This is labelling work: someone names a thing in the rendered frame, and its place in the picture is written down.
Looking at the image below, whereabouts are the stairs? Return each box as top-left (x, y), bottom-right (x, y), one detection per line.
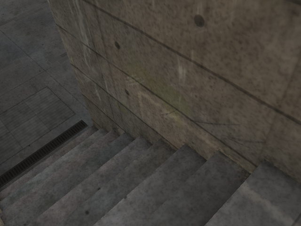
top-left (0, 125), bottom-right (251, 226)

